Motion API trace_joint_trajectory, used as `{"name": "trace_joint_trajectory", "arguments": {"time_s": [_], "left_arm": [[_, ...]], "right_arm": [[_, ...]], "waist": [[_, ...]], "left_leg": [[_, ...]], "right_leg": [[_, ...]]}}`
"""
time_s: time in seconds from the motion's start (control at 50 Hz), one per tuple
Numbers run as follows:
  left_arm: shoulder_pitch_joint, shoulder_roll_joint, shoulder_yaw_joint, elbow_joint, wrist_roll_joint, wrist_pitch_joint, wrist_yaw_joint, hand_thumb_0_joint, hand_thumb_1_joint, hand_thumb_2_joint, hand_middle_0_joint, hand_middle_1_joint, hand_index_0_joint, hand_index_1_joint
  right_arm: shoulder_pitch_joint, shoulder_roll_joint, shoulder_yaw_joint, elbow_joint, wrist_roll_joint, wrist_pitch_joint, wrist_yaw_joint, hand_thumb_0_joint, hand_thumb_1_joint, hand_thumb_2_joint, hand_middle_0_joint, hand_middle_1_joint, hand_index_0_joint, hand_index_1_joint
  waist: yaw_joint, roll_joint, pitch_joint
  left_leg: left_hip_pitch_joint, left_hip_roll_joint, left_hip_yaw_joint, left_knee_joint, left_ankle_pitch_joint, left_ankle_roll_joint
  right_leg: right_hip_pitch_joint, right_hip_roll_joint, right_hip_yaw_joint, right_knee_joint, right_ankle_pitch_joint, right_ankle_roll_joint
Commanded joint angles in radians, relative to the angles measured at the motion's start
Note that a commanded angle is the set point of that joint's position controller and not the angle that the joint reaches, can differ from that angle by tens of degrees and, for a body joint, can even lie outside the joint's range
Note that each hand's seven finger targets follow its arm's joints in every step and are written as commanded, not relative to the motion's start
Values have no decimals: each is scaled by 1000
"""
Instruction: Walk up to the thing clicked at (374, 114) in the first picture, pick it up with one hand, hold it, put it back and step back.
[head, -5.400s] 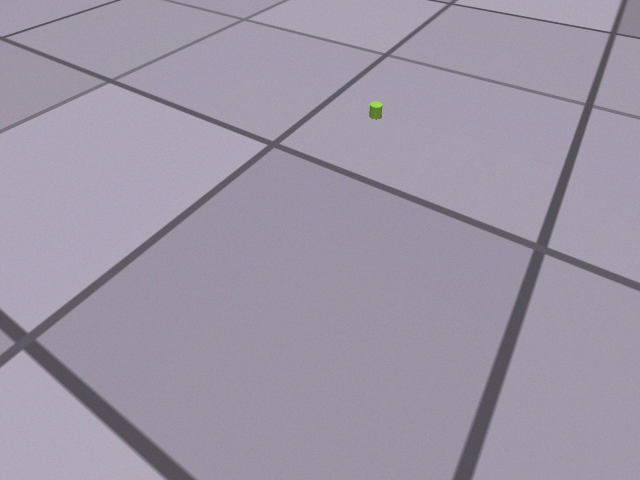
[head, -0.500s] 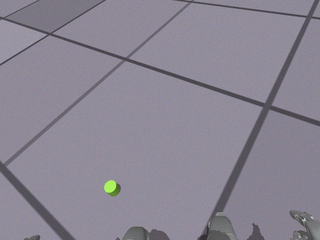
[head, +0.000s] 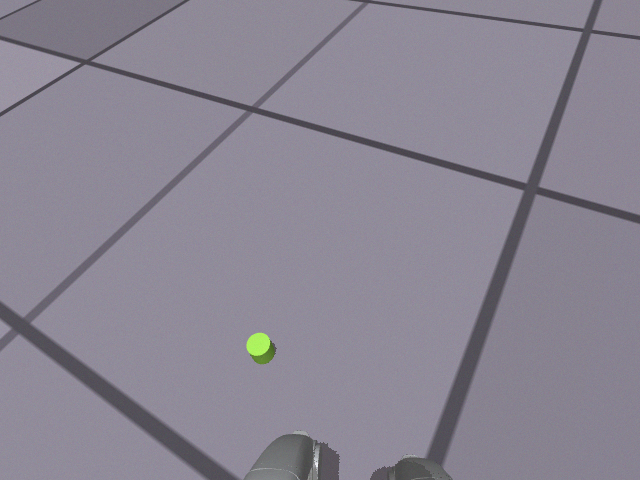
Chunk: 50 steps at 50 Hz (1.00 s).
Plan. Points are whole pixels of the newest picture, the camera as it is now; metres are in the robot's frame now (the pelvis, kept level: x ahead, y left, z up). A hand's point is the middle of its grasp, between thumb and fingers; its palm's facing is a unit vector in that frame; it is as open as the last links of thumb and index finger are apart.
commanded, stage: walk up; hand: left
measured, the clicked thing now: (260, 348) +0.56 +0.28 -0.70
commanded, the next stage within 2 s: none
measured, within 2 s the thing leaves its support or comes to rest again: neither
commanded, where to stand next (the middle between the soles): +0.13 +0.02 m, yaw -2 degrees
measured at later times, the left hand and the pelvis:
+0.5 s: hand out of the picture +0.12 +0.37 -0.15, palm faces -0.11 -0.93 -0.34, open 7.3 cm; pelvis +0.00 +0.10 +0.01, yaw -3 degrees
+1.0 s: hand (127, 471) +0.16 +0.31 -0.14, palm faces -0.06 -0.93 -0.36, open 7.3 cm; pelvis +0.03 +0.05 +0.01, yaw -5 degrees
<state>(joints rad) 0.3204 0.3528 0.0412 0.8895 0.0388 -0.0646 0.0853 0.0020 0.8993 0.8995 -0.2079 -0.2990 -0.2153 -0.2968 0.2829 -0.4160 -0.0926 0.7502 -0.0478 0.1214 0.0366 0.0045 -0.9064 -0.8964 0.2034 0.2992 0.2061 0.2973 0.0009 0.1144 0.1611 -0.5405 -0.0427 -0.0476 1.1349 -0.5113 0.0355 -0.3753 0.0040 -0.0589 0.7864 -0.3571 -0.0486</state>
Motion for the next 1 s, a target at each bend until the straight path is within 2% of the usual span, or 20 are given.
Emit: {"name": "trace_joint_trajectory", "arguments": {"time_s": [0.0,0.08,0.12,0.14,0.18,0.2,0.22,0.28,0.52,0.6,0.62,0.64,0.66,0.72,0.8,0.84,0.86,0.88,0.94,0.98], "left_arm": [[-90,319,103,-106,1,-24,12,0,900,900,-200,-300,-200,-300],[-155,317,101,-121,29,5,-37,0,900,900,-200,-300,-200,-300],[-135,288,97,-109,28,38,-51,0,900,900,-200,-300,-200,-300],[-93,230,81,-106,22,54,-56,0,900,900,-200,-300,-200,-300],[-94,185,64,-113,-4,62,-58,0,900,900,-200,-300,-200,-300],[-134,246,69,-102,-4,58,-57,0,900,900,-200,-300,-200,-300],[-168,281,74,-89,-3,51,-63,0,900,900,-200,-300,-200,-300],[-100,283,101,-34,-13,62,-87,0,900,900,-200,-300,-200,-300],[-250,212,70,-83,-27,74,-117,0,900,900,-200,-300,-200,-300],[-98,239,82,-6,-24,56,-102,0,900,900,-200,-300,-200,-300],[-45,314,103,7,-14,47,-95,0,900,900,-200,-300,-200,-300],[-21,363,117,-9,-21,44,-89,0,900,900,-200,-300,-200,-300],[-63,370,109,-22,-29,47,-88,0,900,900,-200,-300,-200,-300],[-182,269,74,-46,-27,62,-85,0,900,900,-200,-300,-200,-300],[-269,240,52,-51,-38,69,-80,0,900,900,-200,-300,-200,-300],[-257,171,31,-53,-57,79,-85,0,900,900,-200,-300,-200,-300],[-221,189,39,-32,-57,93,-80,0,900,900,-200,-300,-200,-300],[-225,226,46,-12,-52,98,-75,0,900,900,-200,-300,-200,-300],[-174,218,58,54,-44,75,-90,0,900,900,-200,-300,-200,-300],[-197,248,61,62,-38,59,-90,0,900,900,-200,-300,-200,-300]], "right_arm": [[82,-217,-79,-31,19,-50,-2,0,-900,-900,200,300,200,300],[134,-197,-59,40,41,-93,0,0,-900,-900,200,300,200,300],[251,-188,-65,105,32,-124,-23,0,-900,-900,200,300,200,300],[275,-211,-71,121,19,-142,-38,0,-900,-900,200,300,200,300],[116,-316,-65,48,-6,-178,-65,0,-900,-900,200,300,200,300],[37,-375,-68,47,20,-185,-64,0,-900,-900,200,300,200,300],[-18,-366,-65,46,17,-194,-68,0,-900,-900,200,300,200,300],[43,-318,-52,84,17,-221,-85,0,-900,-900,200,300,200,300],[123,-278,-32,104,23,-219,-98,0,-900,-900,200,300,200,300],[81,-237,-4,86,44,-196,-91,0,-900,-900,200,300,200,300],[88,-197,11,74,54,-197,-92,0,-900,-900,200,300,200,300],[93,-158,29,57,67,-203,-94,0,-900,-900,200,300,200,300],[40,-197,15,68,58,-196,-110,0,-900,-900,200,300,200,300],[55,-204,15,118,65,-206,-95,0,-900,-900,200,300,200,300],[139,-177,11,193,48,-210,-93,0,-900,-900,200,300,200,300],[56,-258,-4,160,21,-214,-98,0,-900,-900,200,300,200,300],[-20,-292,-2,130,29,-215,-95,0,-900,-900,200,300,200,300],[-92,-330,-11,126,33,-211,-90,0,-900,-900,200,300,200,300],[-200,-242,16,136,33,-195,-84,0,-900,-900,200,300,200,300],[-169,-192,26,153,48,-185,-75,0,-900,-900,200,300,200,300]], "waist": [[-34,-231,-84],[-40,-406,-103],[-86,-225,-127],[-85,-80,-110],[-22,-56,-16],[-23,-57,47],[-17,-77,68],[-5,-25,24],[-49,94,-147],[38,7,-237],[62,-146,-302],[79,-320,-347],[76,-334,-311],[5,-244,-204],[-58,-205,-213],[-35,-53,-199],[-6,-34,-170],[-10,4,-124],[57,-22,-124],[22,-105,-152]], "left_leg": [[22,29,-74,60,85,-33],[243,39,113,-298,15,-56],[393,-2,142,-545,119,-63],[450,12,54,-628,92,-55],[289,402,-631,-855,-259,82],[188,486,-702,-899,-292,190],[153,481,-696,-889,-282,231],[242,348,-399,-779,59,119],[448,275,-93,-562,817,132],[296,204,3,-320,770,64],[137,157,24,-148,592,20],[-51,34,80,12,194,-19],[-33,49,44,-7,-144,-12],[82,86,52,-212,-120,-10],[345,65,105,-585,445,-12],[390,296,-269,-697,527,79],[275,442,-394,-759,477,190],[147,495,-433,-778,408,259],[122,257,-99,-643,356,72],[170,151,-1,-497,372,3]], "right_leg": [[-88,-240,348,-403,-367,-152],[-166,-167,225,-382,-475,-113],[-191,-95,138,-98,-445,-86],[-270,-36,68,117,-398,-59],[-446,31,190,344,-169,3],[-421,-50,254,315,-136,8],[-384,-80,246,315,-109,17],[-323,-59,243,318,-8,22],[-128,-39,51,2,-45,21],[249,-4,31,-291,166,-18],[417,-108,209,-273,329,-67],[516,-305,517,-299,453,-193],[417,-400,597,-303,524,-303],[240,-243,264,-218,610,-192],[45,-130,149,-34,473,-81],[-112,-38,123,84,185,7],[-57,-21,119,123,-172,16],[11,-63,139,164,-219,18],[147,-72,103,-136,98,-12],[130,-122,234,-267,228,-41]]}}
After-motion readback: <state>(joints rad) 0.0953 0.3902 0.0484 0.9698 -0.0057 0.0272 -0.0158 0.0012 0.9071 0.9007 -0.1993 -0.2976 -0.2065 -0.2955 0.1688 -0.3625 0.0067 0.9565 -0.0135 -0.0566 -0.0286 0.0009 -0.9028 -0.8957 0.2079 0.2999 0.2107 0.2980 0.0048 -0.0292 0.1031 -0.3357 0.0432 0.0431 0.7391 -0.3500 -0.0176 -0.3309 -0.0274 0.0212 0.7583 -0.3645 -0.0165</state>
